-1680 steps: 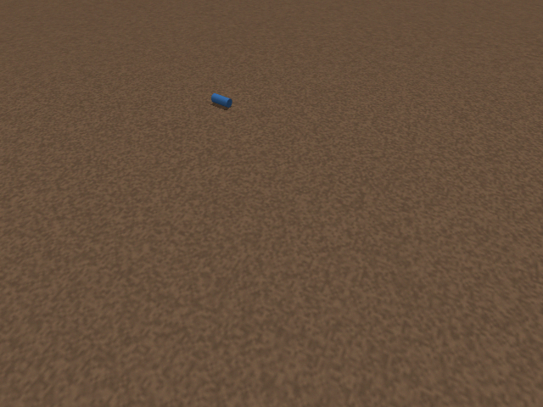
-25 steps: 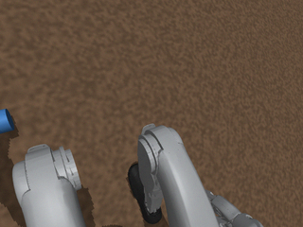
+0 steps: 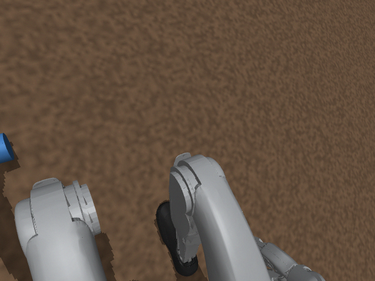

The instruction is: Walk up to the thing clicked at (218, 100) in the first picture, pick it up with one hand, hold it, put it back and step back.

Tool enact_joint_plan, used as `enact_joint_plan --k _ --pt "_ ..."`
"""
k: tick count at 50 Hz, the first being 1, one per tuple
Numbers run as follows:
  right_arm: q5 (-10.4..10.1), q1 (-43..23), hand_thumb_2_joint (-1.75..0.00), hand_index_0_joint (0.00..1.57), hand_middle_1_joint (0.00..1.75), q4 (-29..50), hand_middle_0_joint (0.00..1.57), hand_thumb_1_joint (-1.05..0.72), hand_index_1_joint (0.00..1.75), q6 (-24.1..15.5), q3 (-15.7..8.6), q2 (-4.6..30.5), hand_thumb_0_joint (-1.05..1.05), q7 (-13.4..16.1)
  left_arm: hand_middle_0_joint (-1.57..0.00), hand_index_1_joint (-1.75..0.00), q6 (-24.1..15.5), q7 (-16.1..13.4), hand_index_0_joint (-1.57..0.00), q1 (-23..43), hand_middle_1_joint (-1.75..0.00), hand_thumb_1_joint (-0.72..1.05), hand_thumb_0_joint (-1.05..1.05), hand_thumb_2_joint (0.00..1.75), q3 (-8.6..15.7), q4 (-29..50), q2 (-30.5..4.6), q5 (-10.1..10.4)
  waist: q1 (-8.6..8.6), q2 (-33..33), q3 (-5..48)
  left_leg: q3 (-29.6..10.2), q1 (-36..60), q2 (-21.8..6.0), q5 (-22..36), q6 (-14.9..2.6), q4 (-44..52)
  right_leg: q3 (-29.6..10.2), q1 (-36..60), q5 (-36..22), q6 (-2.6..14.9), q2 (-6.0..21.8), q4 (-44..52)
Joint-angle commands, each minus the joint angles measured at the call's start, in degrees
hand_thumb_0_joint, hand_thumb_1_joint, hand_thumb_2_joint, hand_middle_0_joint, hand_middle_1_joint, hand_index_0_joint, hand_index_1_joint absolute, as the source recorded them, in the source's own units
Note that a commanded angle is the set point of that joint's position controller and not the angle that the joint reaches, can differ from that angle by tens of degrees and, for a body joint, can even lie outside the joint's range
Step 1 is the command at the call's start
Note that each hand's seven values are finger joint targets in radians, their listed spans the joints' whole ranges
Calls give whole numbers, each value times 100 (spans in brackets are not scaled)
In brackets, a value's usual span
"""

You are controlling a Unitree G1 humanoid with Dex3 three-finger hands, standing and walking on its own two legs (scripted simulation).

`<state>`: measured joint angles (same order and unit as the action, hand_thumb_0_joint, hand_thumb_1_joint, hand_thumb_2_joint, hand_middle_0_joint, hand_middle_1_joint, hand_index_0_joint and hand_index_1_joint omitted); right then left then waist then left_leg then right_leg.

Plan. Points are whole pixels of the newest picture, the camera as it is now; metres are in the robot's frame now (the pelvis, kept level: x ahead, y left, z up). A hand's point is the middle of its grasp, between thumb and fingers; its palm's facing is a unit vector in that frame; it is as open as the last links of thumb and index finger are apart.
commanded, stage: open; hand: left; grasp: from above
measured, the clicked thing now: out of the picture +0.38 +0.35 -0.26
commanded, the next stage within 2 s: withdraw in 0.44 s
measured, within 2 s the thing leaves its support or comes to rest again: neither
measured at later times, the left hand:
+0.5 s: hand out of the picture +0.37 +0.35 -0.24, palm faces -0.42 -0.19 -0.89, open 13.4 cm
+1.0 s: hand out of the picture +0.38 +0.37 -0.11, palm faces -0.33 -0.10 -0.94, open 13.8 cm
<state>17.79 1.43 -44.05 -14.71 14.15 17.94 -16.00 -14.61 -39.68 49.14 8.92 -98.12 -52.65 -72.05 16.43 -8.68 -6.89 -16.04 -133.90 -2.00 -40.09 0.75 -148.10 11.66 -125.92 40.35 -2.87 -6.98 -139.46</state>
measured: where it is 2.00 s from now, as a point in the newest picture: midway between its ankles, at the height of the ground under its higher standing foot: (137, 269)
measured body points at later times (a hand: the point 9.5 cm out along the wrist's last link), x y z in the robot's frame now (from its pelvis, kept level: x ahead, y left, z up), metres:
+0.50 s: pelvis +0.00 +0.00 +0.00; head +0.24 +0.14 +0.35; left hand +0.39 +0.36 -0.19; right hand +0.10 -0.25 -0.07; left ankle +0.07 +0.13 -0.26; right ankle +0.11 -0.11 -0.26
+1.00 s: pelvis +0.00 +0.00 +0.03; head +0.19 +0.10 +0.43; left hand +0.40 +0.37 -0.06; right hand +0.13 -0.25 -0.07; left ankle +0.07 +0.13 -0.26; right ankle +0.11 -0.11 -0.26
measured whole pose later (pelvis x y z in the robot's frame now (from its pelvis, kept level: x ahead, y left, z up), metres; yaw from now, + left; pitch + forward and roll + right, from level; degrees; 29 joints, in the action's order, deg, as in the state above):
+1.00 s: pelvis +0.00 +0.00 +0.03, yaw +4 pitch +30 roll -10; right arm 8.7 5.4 -44.5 -8.7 3.8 16.2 -15.4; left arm -5.6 -24.6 44.0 2.7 -73.0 -40.6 -65.2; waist 9.0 -0.7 5.0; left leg -10.7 -132.4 -2.0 -38.7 0.5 -139.9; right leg 7.7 -125.5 40.8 -1.8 -5.2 -134.9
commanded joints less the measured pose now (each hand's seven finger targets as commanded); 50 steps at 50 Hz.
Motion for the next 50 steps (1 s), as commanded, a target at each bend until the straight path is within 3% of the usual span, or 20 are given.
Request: enact_joint_plan --k 1,7,8,12,16,18,22,23,24,27,28,29,34,36,37,38,41,43,44,50 --pt "-81 748 -90 20 30 68 20 -88 30 -78 -527 1848 0 38 -25 -81 -69 -257 -25 1288 -81 -31 0 84 28 542 -1328 24 166 2812 3227 627 2585 -182 792 -87 1562 501 1476 -1255 408 -115 1255" --pt "-82 680 -90 20 30 108 20 -88 30 -126 -549 1874 0 20 -19 -88 -29 -254 -19 1280 -88 -38 0 89 -59 584 -1180 36 138 2803 3263 600 2639 -182 764 -69 1644 515 1402 -1188 419 -129 1265" --pt "-72 814 -90 20 30 53 20 -88 30 -115 -523 1858 0 17 -19 -88 4 -264 -19 1176 -89 -37 0 89 122 412 -1375 15 153 2753 3277 625 2621 -189 844 -86 1573 493 1533 -1315 404 -147 1263" --pt "-111 695 -90 20 30 162 20 -88 30 -164 -526 1854 0 -17 -15 -92 36 -208 -15 1315 -92 -41 0 92 -151 618 -1132 41 144 2812 3321 616 2704 -190 885 -75 1559 479 1458 -1345 413 -131 1209" --pt "-101 858 -89 20 30 48 20 -88 30 -175 -514 1888 0 -28 -14 -95 43 -244 -14 1158 -95 -42 0 94 171 551 -1432 61 128 2856 3406 616 2790 -191 1111 -56 1565 528 1597 -1534 397 -122 1182" --pt "-92 792 -90 20 30 109 20 -88 30 -190 -529 1900 0 -31 -14 -97 27 -200 -14 1269 -97 -41 0 95 36 603 -1278 81 179 2942 3326 611 2752 -187 1011 -54 1588 529 1535 -1450 412 -122 1187" --pt "-134 818 -90 20 30 79 20 -88 30 -205 -528 1897 0 -23 -12 -100 0 -139 -12 1241 -100 -43 0 98 118 570 -1434 120 156 2787 3270 660 2611 -185 907 -92 1509 458 1600 -1357 402 -118 1259" --pt "-118 744 -90 20 30 159 20 -88 30 -227 -517 1884 0 -27 -10 -100 -24 -114 -11 1305 -101 -44 0 98 -83 730 -1180 154 141 2849 3329 668 2631 -173 909 -92 1546 463 1606 -1330 405 -130 1300" --pt "-114 813 -90 20 30 54 20 -88 30 -211 -522 1892 0 -22 -10 -101 -15 -136 -11 1175 -103 -44 0 98 132 528 -1426 150 139 2710 3318 648 2622 -198 901 -94 1517 473 1656 -1365 394 -136 1286" --pt "-106 849 -89 20 30 98 20 -88 30 -187 -534 1892 0 -13 -9 -103 -65 -122 -10 1142 -104 -44 0 100 77 645 -1323 154 111 2793 3473 658 2701 -182 1052 -88 1540 483 1747 -1475 399 -149 1285" --pt "-127 730 -89 20 30 155 20 -89 30 -187 -496 1842 0 -14 -8 -97 -82 -117 -10 1264 -99 -45 0 94 -62 694 -1222 161 105 2743 3504 645 2655 -200 1026 -103 1489 435 1751 -1472 401 -157 1278" --pt "-114 886 -89 20 30 74 20 -89 30 -137 -507 1925 0 15 -8 -97 -77 -188 -10 1131 -99 -45 0 94 273 716 -1592 163 55 2665 3647 658 2638 -197 1147 -126 1475 442 1934 -1606 376 -171 1341" --pt "-185 821 -89 20 30 67 20 -89 30 -138 -622 1800 0 -7 -9 -95 -38 -110 -11 1257 -96 -44 0 93 147 1409 -1440 96 -77 3214 3684 715 2864 -182 1015 -52 1589 460 1553 -1427 425 -102 1194" --pt "-262 894 -90 20 30 136 20 -89 30 -107 -802 1866 0 10 -11 -94 38 -87 -12 1077 -95 -44 0 93 638 2078 -1804 130 -355 3574 4303 747 3203 -148 1248 -13 1738 412 1670 -1594 461 -74 1203" --pt "-324 888 -90 20 30 154 20 -89 30 -85 -894 1803 0 0 -11 -93 99 -20 -12 961 -95 -44 0 93 631 2278 -1660 153 -453 3733 4418 754 3312 -139 1274 29 1849 408 1528 -1577 484 -29 1137" --pt "-369 859 -90 20 30 170 20 -89 30 -44 -973 1721 0 -22 -10 -94 191 105 -11 746 -95 -45 0 94 434 2442 -1243 193 -567 3850 4572 781 3474 -134 1383 57 1938 396 1431 -1640 501 -31 1140" --pt "-636 999 -90 20 30 89 20 -88 30 153 -1231 1592 0 -19 -8 -95 462 449 -9 1017 -97 -46 0 95 92 3218 -723 452 -609 3899 4900 928 3442 -91 1315 7 2119 206 1377 -1646 514 -24 1420" --pt "-793 1105 -90 20 30 47 20 -89 30 281 -1368 1505 0 -10 -8 -96 683 754 -9 843 -97 -47 0 95 -298 3104 -222 536 -603 3542 4600 979 3203 -72 1118 -51 2265 106 1207 -1487 520 -6 1604" --pt "-880 1183 -90 20 30 45 20 -89 30 336 -1458 1534 0 20 -8 -96 745 886 -9 1044 -97 -47 0 96 -257 3244 -325 565 -619 3364 4651 974 3138 -81 1027 -84 2279 60 1141 -1406 515 -2 1694" --pt "-1161 1431 -90 20 30 187 20 -89 30 720 -1607 1308 0 220 -9 -98 964 1792 -9 1451 -98 -48 0 98 -703 3624 179 887 -533 2288 4502 1010 3012 25 678 -212 2676 -210 1618 -963 515 59 2262"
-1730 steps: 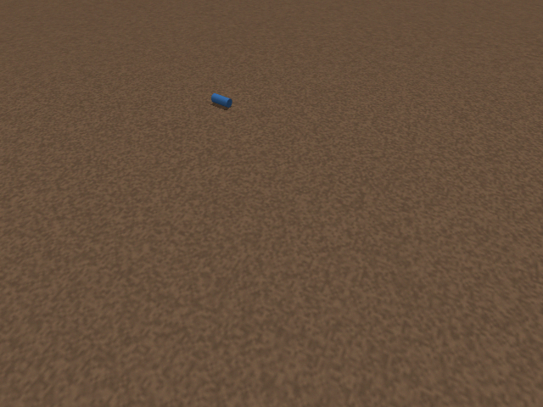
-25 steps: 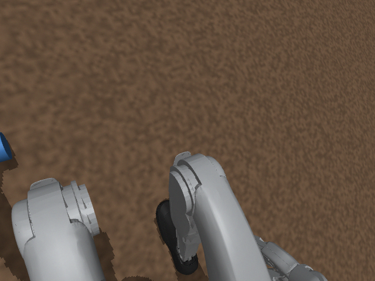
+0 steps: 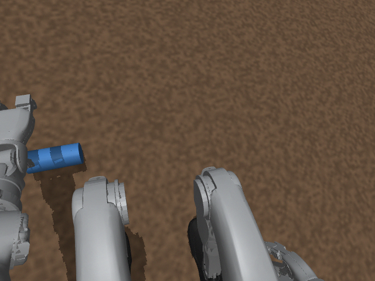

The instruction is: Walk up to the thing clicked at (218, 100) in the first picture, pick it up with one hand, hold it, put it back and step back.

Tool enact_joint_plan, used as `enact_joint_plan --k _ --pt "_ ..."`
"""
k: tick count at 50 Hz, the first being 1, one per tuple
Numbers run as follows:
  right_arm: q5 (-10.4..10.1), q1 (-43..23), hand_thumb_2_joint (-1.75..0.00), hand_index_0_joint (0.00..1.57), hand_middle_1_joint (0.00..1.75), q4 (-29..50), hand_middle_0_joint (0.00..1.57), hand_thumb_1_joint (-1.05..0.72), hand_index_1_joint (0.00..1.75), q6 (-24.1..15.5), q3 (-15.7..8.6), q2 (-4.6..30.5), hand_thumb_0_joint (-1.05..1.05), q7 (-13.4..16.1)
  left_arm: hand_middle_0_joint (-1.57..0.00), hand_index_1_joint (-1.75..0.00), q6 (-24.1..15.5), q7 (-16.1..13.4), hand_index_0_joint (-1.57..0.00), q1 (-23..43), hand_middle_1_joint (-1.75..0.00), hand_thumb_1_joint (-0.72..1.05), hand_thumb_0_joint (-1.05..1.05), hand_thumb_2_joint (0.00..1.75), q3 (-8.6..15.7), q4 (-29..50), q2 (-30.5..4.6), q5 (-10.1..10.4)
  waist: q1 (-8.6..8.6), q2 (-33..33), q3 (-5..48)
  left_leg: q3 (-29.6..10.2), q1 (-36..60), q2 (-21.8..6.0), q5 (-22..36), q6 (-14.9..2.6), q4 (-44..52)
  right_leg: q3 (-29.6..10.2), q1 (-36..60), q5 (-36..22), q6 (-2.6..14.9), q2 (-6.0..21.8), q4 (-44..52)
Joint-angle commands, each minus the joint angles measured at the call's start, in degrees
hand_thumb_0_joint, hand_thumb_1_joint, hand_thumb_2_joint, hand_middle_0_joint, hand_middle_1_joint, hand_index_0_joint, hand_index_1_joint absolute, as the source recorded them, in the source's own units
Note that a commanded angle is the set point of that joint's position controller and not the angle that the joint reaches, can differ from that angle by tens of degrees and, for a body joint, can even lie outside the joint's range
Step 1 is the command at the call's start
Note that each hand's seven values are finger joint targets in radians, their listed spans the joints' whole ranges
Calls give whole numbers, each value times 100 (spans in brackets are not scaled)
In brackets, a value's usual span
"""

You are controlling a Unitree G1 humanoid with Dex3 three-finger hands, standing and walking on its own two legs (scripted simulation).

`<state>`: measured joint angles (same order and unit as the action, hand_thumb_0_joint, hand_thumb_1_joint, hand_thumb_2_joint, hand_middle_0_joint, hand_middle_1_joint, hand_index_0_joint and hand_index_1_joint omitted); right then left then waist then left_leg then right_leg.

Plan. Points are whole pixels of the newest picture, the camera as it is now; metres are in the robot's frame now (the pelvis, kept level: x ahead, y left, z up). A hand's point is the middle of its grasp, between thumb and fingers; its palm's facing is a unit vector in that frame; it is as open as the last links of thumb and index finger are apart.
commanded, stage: withdraw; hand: left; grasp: from above
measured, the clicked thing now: (55, 157) +0.41 +0.33 -0.29
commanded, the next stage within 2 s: home in 0.40 s
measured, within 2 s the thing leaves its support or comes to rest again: neither
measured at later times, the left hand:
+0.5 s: hand (29, 154) +0.39 +0.34 -0.16, palm faces -0.46 -0.11 -0.88, open 13.8 cm
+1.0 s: hand (3, 169) +0.32 +0.30 -0.01, palm faces -0.28 -0.56 -0.78, open 8.7 cm
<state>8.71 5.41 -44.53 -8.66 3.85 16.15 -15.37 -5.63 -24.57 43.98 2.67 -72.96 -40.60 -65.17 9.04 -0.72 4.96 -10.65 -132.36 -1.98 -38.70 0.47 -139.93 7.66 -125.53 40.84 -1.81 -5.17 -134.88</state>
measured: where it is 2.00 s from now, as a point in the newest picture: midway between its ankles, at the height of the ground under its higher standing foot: (166, 276)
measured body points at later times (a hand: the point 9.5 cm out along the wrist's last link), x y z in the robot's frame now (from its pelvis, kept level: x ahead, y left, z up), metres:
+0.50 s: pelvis -0.02 -0.01 +0.00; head +0.20 +0.09 +0.39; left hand +0.41 +0.34 -0.11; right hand +0.06 -0.28 -0.09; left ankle +0.08 +0.13 -0.29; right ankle +0.10 -0.11 -0.29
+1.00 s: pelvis +0.00 +0.00 +0.12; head +0.17 +0.06 +0.53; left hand +0.33 +0.33 +0.03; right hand +0.15 -0.24 -0.01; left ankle +0.08 +0.13 -0.29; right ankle +0.10 -0.11 -0.29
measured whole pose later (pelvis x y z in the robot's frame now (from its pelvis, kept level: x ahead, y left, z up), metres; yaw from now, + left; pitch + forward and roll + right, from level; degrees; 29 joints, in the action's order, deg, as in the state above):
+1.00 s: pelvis +0.00 +0.00 +0.12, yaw +5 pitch +33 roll -6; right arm 0.8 8.4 -38.8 -1.5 -0.2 13.8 -5.8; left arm 1.5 -5.3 21.3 2.7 -39.0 -28.9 -35.9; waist 3.8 1.8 11.1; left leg -5.9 -114.6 -2.0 -36.9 0.0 -118.0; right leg 3.8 -109.3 39.5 -1.0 -3.7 -115.3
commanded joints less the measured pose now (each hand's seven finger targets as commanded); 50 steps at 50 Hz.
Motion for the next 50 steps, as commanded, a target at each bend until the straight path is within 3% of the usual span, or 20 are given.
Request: enact_joint_plan --k 1,4,5,8,9,12,16,19,23,24,25,27,28,30,34,37,42,44,46,50 --pt "-299 1028 -90 20 30 271 20 -89 30 182 -599 1464 0 213 -10 -97 62 420 -10 1956 -97 -48 0 98 -52 1065 -1122 170 160 1350 3299 496 2856 33 519 -199 1886 133 1622 -962 414 -125 1878" --pt "-340 1023 -90 20 30 458 20 -89 30 312 -515 1333 0 380 -11 -97 -25 745 -11 1741 -96 -47 0 97 -54 571 -1082 181 213 647 2870 648 2262 100 400 -291 1850 -55 1934 -682 395 -128 2168" --pt "-359 1033 -90 20 30 457 20 -89 30 352 -497 1275 0 430 -11 -97 -77 823 -11 1697 -97 -48 0 97 -89 516 -1077 200 135 551 2795 705 2175 120 359 -293 1894 -135 2043 -561 395 -115 2256" --pt "-349 1006 -90 20 30 548 20 -89 30 422 -377 1239 0 588 -9 -99 -252 1008 -9 1640 -99 -49 0 99 -70 292 -1226 132 145 371 2608 762 2088 135 340 -311 1912 -167 2134 -507 371 -87 2352" --pt "-364 980 -90 20 30 568 20 -89 30 450 -360 1232 0 634 -9 -99 -346 1018 -9 1731 -99 -49 0 98 -19 390 -1321 103 57 453 2761 774 2163 142 372 -296 1931 -187 2132 -516 392 -82 2292" --pt "-327 964 -90 20 30 587 20 -89 30 490 -248 1237 0 752 -9 -98 -616 991 -10 1826 -98 -48 0 97 -33 240 -1325 -24 150 656 2618 721 2251 138 300 -269 1981 -55 1862 -521 415 -68 2158" --pt "-221 924 -89 20 30 560 20 -88 30 545 -148 1300 0 869 -9 -97 -1022 669 -10 2162 -98 -46 0 96 133 193 -1642 -232 172 960 2703 677 2362 136 159 -207 1873 7 1537 -295 450 -68 1954" --pt "-93 979 -89 20 30 482 20 -88 30 538 -76 1332 0 930 -9 -97 -1267 332 -10 2459 -99 -46 0 96 128 -64 -1685 -456 350 1183 2733 636 2475 120 178 -163 1702 52 1381 -325 448 -77 1791" --pt "70 1023 -89 20 30 339 20 -88 30 481 -120 1421 0 952 -8 -97 -1374 -260 -10 2588 -99 -47 0 96 507 39 -2008 -687 172 1964 3340 620 3148 95 513 -60 1669 191 1233 -652 467 -33 1493" --pt "115 1040 -89 20 30 302 20 -89 30 452 -133 1460 0 939 -9 -96 -1334 -402 -11 2575 -98 -46 0 95 581 69 -2042 -750 210 2121 3347 621 3274 101 561 -42 1726 298 1133 -766 457 -9 1412" --pt "132 1038 -89 20 30 288 20 -88 30 426 -179 1457 0 919 -17 -88 -1290 -513 -19 2637 -90 -38 0 88 622 178 -2074 -807 195 2303 3518 602 3393 80 549 -17 1734 299 1054 -756 486 -18 1339" --pt "146 1071 -89 20 30 292 20 -88 30 392 -291 1459 0 872 -26 -74 -1083 -666 -23 2473 -74 -22 0 98 747 425 -2040 -770 111 2645 3960 629 3741 83 725 5 1793 321 1048 -951 498 16 1293" --pt "142 1082 -89 20 30 269 20 -88 30 379 -358 1474 0 846 -19 -82 -958 -697 -21 2404 -82 -30 0 90 824 602 -2044 -676 10 2731 4192 664 3883 75 864 6 1824 306 1105 -1096 492 26 1318" --pt "98 1120 -90 20 30 265 20 -88 30 359 -462 1449 0 796 -24 -66 -689 -706 -22 2264 -66 -17 0 90 843 810 -1988 -496 -67 2686 4402 718 3870 66 958 -30 1845 269 1174 -1227 480 47 1402" --pt "-76 1374 -90 20 30 215 20 -89 30 373 -673 1358 0 721 -24 -61 -205 -323 -22 1744 -60 1 0 92 731 1010 -1573 59 -197 2328 4478 766 3827 91 869 -113 2155 184 1537 -1229 456 77 1812" --pt "-296 1427 -90 20 30 285 20 -89 30 398 -811 1212 0 703 -23 -55 73 174 -22 1115 -53 24 0 93 599 1532 -1145 758 -375 1844 4702 806 3897 124 884 -173 2444 39 2136 -1231 431 67 2219" --pt "-692 1122 -90 20 30 687 20 -89 30 488 -863 1038 0 805 -23 -45 476 1184 -22 -196 -44 59 0 96 316 2987 -440 2014 -367 834 4048 770 3604 149 589 -298 3016 -164 2912 -1076 353 40 3033" --pt "-780 965 -90 20 30 835 20 -90 30 518 -865 1007 0 884 -22 -41 572 1517 -22 -732 -40 75 0 98 332 3637 -276 2477 -462 730 3801 709 3760 108 512 -303 3265 -220 3023 -1073 351 65 3209" --pt "-839 826 -90 20 30 1008 20 -90 30 537 -851 948 0 980 -21 -34 626 1766 -21 -1049 -34 91 0 95 309 4241 -89 2886 -480 655 3719 653 4016 80 464 -289 3565 -259 3256 -1017 361 79 3411" --pt "-954 573 -90 20 30 1263 20 -90 30 504 -799 834 0 1182 -20 -30 639 1985 -20 -1661 -30 90 0 90 337 5121 242 3523 -507 700 3357 662 4451 61 321 -277 4118 -361 3571 -862 375 118 3899"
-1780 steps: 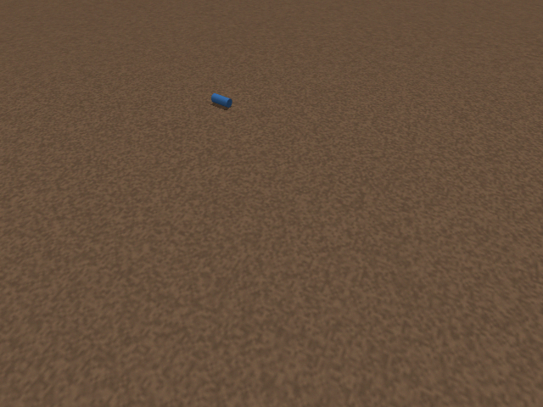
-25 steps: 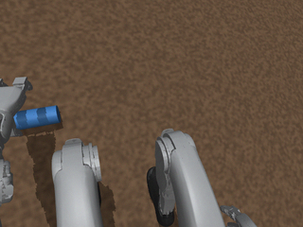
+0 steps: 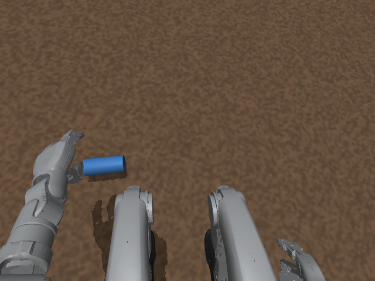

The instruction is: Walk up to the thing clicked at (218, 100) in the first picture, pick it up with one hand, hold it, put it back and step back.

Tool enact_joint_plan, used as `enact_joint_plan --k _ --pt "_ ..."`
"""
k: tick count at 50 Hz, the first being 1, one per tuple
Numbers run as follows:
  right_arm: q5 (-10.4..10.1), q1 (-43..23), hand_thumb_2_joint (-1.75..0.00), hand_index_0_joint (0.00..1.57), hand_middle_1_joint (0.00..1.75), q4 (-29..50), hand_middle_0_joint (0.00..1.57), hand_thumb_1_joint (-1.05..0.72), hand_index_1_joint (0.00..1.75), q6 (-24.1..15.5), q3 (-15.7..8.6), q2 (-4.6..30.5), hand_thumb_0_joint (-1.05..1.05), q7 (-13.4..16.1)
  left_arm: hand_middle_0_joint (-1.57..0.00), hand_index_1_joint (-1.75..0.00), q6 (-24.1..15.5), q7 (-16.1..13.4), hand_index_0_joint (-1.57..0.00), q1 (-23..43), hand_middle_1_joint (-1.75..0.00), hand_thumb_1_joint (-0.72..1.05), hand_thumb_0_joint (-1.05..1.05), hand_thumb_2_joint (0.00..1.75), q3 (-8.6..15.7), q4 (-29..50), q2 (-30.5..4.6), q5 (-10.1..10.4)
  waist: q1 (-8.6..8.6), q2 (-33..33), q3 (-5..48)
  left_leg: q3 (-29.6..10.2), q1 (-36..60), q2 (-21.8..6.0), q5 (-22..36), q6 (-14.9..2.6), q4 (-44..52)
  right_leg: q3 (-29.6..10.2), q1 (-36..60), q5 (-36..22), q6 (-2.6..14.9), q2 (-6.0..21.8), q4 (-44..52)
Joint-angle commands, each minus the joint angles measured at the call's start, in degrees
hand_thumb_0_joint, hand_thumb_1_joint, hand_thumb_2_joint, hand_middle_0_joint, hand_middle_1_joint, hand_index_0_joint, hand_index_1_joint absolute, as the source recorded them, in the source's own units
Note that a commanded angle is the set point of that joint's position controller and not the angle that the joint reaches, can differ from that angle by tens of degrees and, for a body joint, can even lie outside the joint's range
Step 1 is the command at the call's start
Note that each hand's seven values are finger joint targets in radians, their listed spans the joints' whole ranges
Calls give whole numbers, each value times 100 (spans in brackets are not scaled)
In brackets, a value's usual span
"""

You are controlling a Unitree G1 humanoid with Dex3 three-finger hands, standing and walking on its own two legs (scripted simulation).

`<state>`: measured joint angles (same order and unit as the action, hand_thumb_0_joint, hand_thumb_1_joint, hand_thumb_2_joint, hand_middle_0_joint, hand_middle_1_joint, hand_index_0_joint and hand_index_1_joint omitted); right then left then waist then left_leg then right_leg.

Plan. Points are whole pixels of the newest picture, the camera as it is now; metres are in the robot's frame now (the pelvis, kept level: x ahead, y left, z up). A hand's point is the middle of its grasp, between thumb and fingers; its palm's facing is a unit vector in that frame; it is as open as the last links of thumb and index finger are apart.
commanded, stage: home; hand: left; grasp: from above
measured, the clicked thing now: (105, 165) +0.44 +0.29 -0.41
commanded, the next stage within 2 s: none
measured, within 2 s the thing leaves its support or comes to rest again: neither
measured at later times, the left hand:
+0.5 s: hand (37, 216) +0.24 +0.22 +0.10, palm faces +0.09 -0.95 -0.31, open 7.4 cm
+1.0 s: hand out of the picture +0.21 +0.20 +0.23, palm faces +0.19 -0.96 -0.19, open 7.4 cm
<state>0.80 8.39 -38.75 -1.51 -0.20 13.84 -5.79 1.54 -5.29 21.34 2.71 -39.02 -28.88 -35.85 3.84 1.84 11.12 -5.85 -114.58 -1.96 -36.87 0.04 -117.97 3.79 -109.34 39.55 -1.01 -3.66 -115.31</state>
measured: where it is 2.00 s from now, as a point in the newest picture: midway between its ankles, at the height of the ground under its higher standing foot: (182, 274)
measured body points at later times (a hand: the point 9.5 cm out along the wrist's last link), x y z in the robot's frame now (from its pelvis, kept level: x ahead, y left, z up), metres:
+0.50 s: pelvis +0.04 +0.00 +0.18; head +0.13 +0.03 +0.62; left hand +0.24 +0.27 +0.12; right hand +0.25 -0.21 +0.10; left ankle +0.09 +0.12 -0.41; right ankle +0.09 -0.12 -0.41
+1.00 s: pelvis +0.08 +0.01 +0.27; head +0.09 +0.01 +0.72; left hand +0.20 +0.26 +0.25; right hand +0.27 -0.22 +0.22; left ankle +0.09 +0.12 -0.41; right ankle +0.09 -0.12 -0.41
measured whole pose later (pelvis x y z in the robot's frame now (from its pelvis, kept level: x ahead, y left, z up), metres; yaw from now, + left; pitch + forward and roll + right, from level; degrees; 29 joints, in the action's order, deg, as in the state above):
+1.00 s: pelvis +0.08 +0.01 +0.27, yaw +8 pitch +10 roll -3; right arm -0.6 17.3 -29.3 -12.5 2.1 12.7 11.1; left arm 26.7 -1.3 -29.9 2.0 7.7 -12.7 3.7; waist 2.6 2.8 10.9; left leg -4.0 -41.3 -0.6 -26.7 0.1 -58.0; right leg 2.4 -35.8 28.4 -0.3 -1.2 -54.1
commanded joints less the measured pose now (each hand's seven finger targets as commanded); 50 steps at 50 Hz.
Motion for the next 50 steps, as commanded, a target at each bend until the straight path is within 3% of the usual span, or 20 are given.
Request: enact_joint_plan --k 1,2,3,7,9,12,15,19,25,32,38,39,45,50 --pt "-178 230 -90 20 30 710 20 -90 30 -242 -393 1069 0 275 -20 -30 -62 84 -20 458 -30 90 0 90 386 1877 -888 716 -31 496 2662 119 2899 38 81 -209 2129 31 1960 -687 304 -13 1995" --pt "-204 172 -90 20 30 785 20 -90 30 -264 -399 1035 0 318 -20 -30 -36 100 -20 310 -30 90 0 90 342 2142 -802 817 -57 635 2701 158 3136 36 162 -191 2247 -1 2085 -752 311 -11 2126" --pt "-218 167 -90 20 30 833 20 -90 30 -292 -403 1053 0 366 -20 -30 5 89 -20 272 -30 90 0 90 504 2328 -897 943 -113 656 2854 154 3381 33 207 -183 2365 -20 2235 -765 314 -1 2227" --pt "-252 -9 -90 20 30 995 20 -90 30 -393 -407 1031 0 541 -20 -30 292 115 -20 -588 -30 90 0 90 424 2859 -450 1496 -139 765 2678 66 4113 9 198 -122 3030 -30 2527 -742 306 45 2634" --pt "-268 -76 -90 20 30 1043 20 -90 30 -446 -397 1051 0 629 -20 -30 449 121 -20 -789 -30 90 0 90 470 3221 -392 1804 -118 862 2656 -66 4500 -3 102 -92 3380 -36 2715 -717 291 73 2817" --pt "-296 -173 -90 20 30 1194 20 -90 30 -531 -352 968 0 746 -20 -30 748 152 -20 -1526 -30 90 0 90 289 3516 -22 2321 -39 682 2407 -30 4818 37 50 -109 3782 -83 3191 -639 268 80 3343" --pt "-318 -191 -90 20 30 1289 20 -90 30 -610 -296 881 0 875 -20 -30 1000 119 -20 -1812 -30 90 0 90 395 3959 -29 2822 -18 631 2245 21 5194 57 63 -124 4148 -145 3745 -627 242 96 3875" --pt "-347 -43 -90 20 30 1400 20 -90 30 -717 -178 719 0 1036 -20 -30 1339 47 -20 -2494 -30 90 0 90 364 4242 257 3238 29 403 1981 201 5574 111 530 -152 4528 -228 4630 -958 232 96 4597" --pt "-349 207 -90 20 30 1440 20 -90 30 -898 -4 590 0 1358 -20 -30 1735 3 -20 -3239 -30 90 0 90 405 4484 671 3709 36 378 1433 100 6487 102 1183 -94 5424 -172 5594 -1494 222 133 5376" --pt "-283 548 -90 20 30 1644 20 -90 30 -1104 58 465 0 1636 -20 -30 2051 74 -20 -4298 -30 90 0 90 385 5196 949 4007 -38 435 1030 251 7524 145 2085 -62 6254 -85 6747 -2292 181 123 6319" --pt "-212 609 -90 20 30 1782 20 -90 30 -1253 32 432 0 1734 -20 -30 2202 152 -20 -4946 -30 90 0 90 304 5651 1058 3974 -99 211 585 281 7884 175 2379 -89 6630 -53 7244 -2563 139 132 6801" --pt "-201 605 -90 20 30 1783 20 -90 30 -1272 18 436 0 1735 -20 -30 2215 174 -20 -5031 -30 90 0 90 247 5643 1123 3965 -47 134 546 259 7964 163 2424 -81 6703 -37 7280 -2573 145 118 6844" --pt "-171 526 -90 20 30 1861 20 -90 30 -1392 -28 528 0 1734 -20 -30 2252 322 -20 -4988 -30 90 0 90 207 5753 1067 3907 -73 13 35 295 7991 180 2011 -110 6955 5 7210 -2142 108 141 7097" --pt "-133 555 -90 20 30 1790 20 -90 30 -1507 -61 566 0 1719 -20 -30 2210 402 -20 -4806 -30 90 0 90 224 5730 1076 3883 -63 146 112 307 8159 183 2024 -83 6983 -21 7232 -2133 125 162 7041"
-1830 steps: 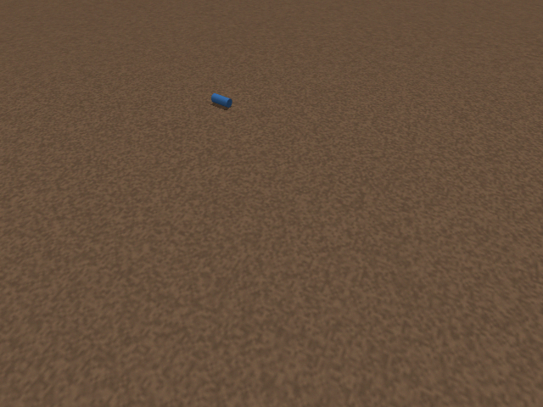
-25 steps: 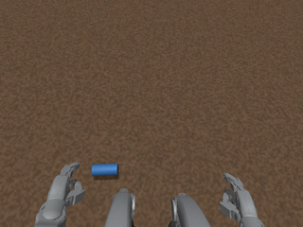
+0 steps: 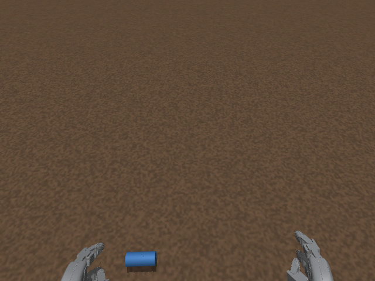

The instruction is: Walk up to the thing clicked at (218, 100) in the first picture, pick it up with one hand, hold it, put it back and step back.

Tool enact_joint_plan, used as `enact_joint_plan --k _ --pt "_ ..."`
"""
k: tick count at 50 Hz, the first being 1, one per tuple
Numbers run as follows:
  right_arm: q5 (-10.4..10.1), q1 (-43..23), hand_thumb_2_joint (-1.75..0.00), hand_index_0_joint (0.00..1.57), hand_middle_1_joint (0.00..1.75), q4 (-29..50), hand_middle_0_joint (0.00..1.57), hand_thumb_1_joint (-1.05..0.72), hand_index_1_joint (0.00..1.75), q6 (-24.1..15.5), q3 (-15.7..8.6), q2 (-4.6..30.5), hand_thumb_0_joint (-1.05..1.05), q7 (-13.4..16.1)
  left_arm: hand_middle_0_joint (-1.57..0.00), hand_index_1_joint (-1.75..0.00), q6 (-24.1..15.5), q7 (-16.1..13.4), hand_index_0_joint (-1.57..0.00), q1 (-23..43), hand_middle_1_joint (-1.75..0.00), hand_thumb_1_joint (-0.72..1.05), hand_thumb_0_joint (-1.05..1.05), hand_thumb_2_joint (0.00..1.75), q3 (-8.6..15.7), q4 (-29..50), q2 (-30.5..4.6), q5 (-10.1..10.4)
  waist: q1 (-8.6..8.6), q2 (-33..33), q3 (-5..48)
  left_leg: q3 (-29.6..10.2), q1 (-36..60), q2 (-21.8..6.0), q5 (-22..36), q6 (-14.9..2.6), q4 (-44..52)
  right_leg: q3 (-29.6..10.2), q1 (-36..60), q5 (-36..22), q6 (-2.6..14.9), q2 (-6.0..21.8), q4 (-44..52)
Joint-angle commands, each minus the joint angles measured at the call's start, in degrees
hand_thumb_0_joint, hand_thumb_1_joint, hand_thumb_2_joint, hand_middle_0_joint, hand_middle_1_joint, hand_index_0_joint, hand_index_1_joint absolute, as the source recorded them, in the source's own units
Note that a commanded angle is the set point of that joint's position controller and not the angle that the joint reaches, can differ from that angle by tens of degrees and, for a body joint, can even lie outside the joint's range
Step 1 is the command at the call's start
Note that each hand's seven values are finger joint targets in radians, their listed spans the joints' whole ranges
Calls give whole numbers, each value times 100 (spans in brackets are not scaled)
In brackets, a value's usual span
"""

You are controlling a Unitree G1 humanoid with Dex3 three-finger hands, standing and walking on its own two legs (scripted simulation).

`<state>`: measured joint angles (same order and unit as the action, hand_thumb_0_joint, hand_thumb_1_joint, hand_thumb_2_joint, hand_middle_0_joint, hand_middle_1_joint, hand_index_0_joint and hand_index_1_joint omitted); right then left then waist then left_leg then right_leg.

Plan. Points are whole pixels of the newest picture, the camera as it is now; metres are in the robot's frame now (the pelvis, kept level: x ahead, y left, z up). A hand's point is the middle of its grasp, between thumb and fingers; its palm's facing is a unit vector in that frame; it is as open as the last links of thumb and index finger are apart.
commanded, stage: home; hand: left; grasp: from above
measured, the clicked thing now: (141, 258) +0.39 +0.23 -0.68
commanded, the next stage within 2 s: stand in 1.84 s
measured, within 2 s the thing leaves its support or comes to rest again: neither
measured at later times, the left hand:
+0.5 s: hand out of the picture +0.15 +0.18 -0.05, palm faces +0.05 -0.98 -0.19, open 7.4 cm
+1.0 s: hand out of the picture +0.15 +0.18 -0.05, palm faces +0.04 -0.98 -0.20, open 7.4 cm
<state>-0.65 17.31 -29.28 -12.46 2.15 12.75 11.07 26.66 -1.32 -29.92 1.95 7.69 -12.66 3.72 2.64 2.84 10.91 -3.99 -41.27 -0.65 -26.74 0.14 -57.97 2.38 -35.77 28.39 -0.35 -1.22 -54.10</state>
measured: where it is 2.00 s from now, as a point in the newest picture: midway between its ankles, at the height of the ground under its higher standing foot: outside the picture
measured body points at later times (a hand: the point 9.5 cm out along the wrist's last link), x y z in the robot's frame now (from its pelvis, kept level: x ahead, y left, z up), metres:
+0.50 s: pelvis -0.01 +0.00 +0.00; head +0.00 +0.00 +0.45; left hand +0.14 +0.23 -0.03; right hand +0.14 -0.25 -0.06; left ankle +0.02 +0.12 -0.68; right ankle -0.01 -0.13 -0.68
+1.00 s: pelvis -0.01 +0.00 +0.00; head +0.00 +0.01 +0.45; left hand +0.14 +0.23 -0.03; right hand +0.15 -0.24 -0.06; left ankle +0.02 +0.12 -0.68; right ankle -0.01 -0.13 -0.68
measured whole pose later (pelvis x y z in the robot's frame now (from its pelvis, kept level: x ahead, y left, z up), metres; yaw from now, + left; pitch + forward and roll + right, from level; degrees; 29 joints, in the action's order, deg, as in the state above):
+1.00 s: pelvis -0.01 +0.00 +0.00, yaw +0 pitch +9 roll -3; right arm -0.1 17.2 -30.6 -14.2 2.4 12.7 10.8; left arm 26.3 -0.7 -29.1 1.6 7.2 -13.4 3.4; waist 2.1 2.5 9.4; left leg -3.6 -40.9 -0.6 -26.2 0.1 -58.4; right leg 2.0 -35.8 28.0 -0.4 -1.1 -55.0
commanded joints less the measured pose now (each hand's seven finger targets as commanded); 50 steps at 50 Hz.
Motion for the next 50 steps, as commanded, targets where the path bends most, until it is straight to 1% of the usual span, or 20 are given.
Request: enact_joint_plan --k 1,5,8,9,12,20,24,25,27,28,32,36,37,38,40,42,43,47,48,50 --pt "14 -377 -90 20 30 844 20 -90 30 -431 -293 682 0 30 -20 -30 -320 9 -20 340 -30 90 0 90 344 1067 -600 -84 23 59 84 102 796 53 991 -90 986 124 -121 -1003 44 -77 935" --pt "32 -363 -90 20 30 795 20 -90 30 -479 -297 692 0 23 -20 -30 -346 23 -20 325 -30 90 0 90 321 1086 -584 -87 33 82 256 114 930 64 1187 -83 950 94 7 -1193 51 -72 897" --pt "34 -418 -90 20 30 793 20 -90 30 -482 -270 685 0 24 -20 -30 -349 -1 -20 322 -30 90 0 90 333 1009 -611 -105 -8 -6 185 134 886 76 1210 -103 903 86 20 -1252 24 -55 942" --pt "37 -402 -90 20 30 789 20 -90 30 -488 -278 680 0 26 -20 -30 -345 3 -20 315 -30 90 0 90 307 1024 -587 -107 31 -4 257 141 934 82 1213 -105 903 63 29 -1266 29 -47 935" --pt "33 -473 -90 20 30 780 20 -90 30 -489 -258 681 0 26 -20 -30 -349 -9 -20 328 -30 90 0 90 326 977 -603 -111 -36 -61 93 139 825 78 1020 -110 955 83 0 -1081 27 -44 991" --pt "34 -493 -90 20 30 797 20 -90 30 -512 -252 663 0 36 -20 -30 -349 -3 -20 335 -30 90 0 90 305 1007 -598 -105 -38 -31 31 150 729 83 666 -110 1009 68 -80 -754 30 -42 1039" --pt "37 -462 -90 20 30 797 20 -90 30 -546 -270 674 0 45 -20 -30 -352 -1 -20 353 -30 90 0 90 325 1062 -601 -88 -12 -47 172 123 777 66 718 -105 1010 68 -54 -796 34 -52 993" --pt "35 -462 -90 20 30 782 20 -90 30 -549 -268 665 0 42 -20 -30 -350 3 -20 291 -30 90 0 90 318 1051 -601 -97 -62 -31 137 103 747 60 702 -94 1041 88 -53 -772 43 -58 970" --pt "30 -483 -90 20 30 800 20 -90 30 -540 -263 676 0 45 -20 -30 -353 3 -20 284 -30 90 0 90 303 1000 -597 -94 -46 -28 50 136 713 67 611 -102 1020 80 -120 -683 37 -56 1018" --pt "33 -489 -90 20 30 804 20 -90 30 -547 -276 690 0 45 -20 -30 -371 0 -20 348 -30 90 0 90 372 1055 -657 -84 -46 -78 105 144 687 69 559 -110 1006 73 -73 -633 30 -52 1037" --pt "25 -451 -90 20 30 785 20 -90 30 -549 -283 689 0 55 -20 -30 -362 -1 -20 302 -30 90 0 90 335 1072 -642 -86 -39 -30 165 174 748 71 711 -107 972 55 -67 -762 34 -44 1019" --pt "33 -470 -90 20 30 758 20 -90 30 -547 -269 683 0 42 -20 -30 -342 -3 -20 267 -30 90 0 90 309 992 -624 -107 -55 68 -24 116 693 43 513 -92 1084 94 -155 -588 56 -73 964" --pt "28 -465 -90 20 30 804 20 -90 30 -560 -300 718 0 46 -20 -30 -347 -10 -20 298 -30 90 0 90 332 1070 -665 -110 -46 24 93 106 741 35 538 -94 1083 95 -108 -598 61 -73 943" --pt "28 -448 -90 20 30 770 20 -90 30 -557 -275 675 0 42 -20 -30 -344 3 -20 300 -30 90 0 90 251 1009 -572 -109 -24 2 90 97 722 41 582 -90 1065 93 -129 -628 61 -73 952" --pt "26 -446 -90 20 30 796 20 -90 30 -554 -292 717 0 43 -20 -30 -353 -4 -20 324 -30 90 0 90 390 1188 -724 -80 -77 67 143 100 747 42 643 -98 1058 85 -74 -685 64 -67 947" --pt "39 -458 -90 20 30 770 20 -90 30 -566 -283 714 0 31 -20 -30 -338 8 -20 342 -30 90 0 90 249 1042 -617 -111 -26 66 -18 62 736 14 586 -85 1109 108 -159 -649 65 -89 886" --pt "38 -460 -90 20 30 784 20 -90 30 -559 -295 712 0 40 -20 -30 -349 5 -20 346 -30 90 0 90 314 1118 -663 -97 -56 92 43 59 719 20 589 -83 1092 104 -123 -650 66 -72 889" --pt "35 -454 -90 20 30 809 20 -90 30 -538 -304 728 0 32 -20 -30 -344 0 -20 246 -30 90 0 90 277 1083 -639 -85 -52 76 147 73 760 29 656 -80 1070 103 -99 -707 69 -77 889" --pt "29 -452 -90 20 30 798 20 -90 30 -539 -314 759 0 34 -20 -30 -335 15 -20 301 -30 90 0 90 244 1047 -613 -71 -14 73 27 70 735 16 593 -89 1082 101 -178 -640 70 -82 893" --pt "33 -441 -90 20 30 809 20 -90 30 -539 -304 720 0 44 -20 -30 -345 6 -20 331 -30 90 0 90 289 1151 -646 -64 -10 6 178 107 770 34 759 -95 995 83 -100 -783 54 -71 924"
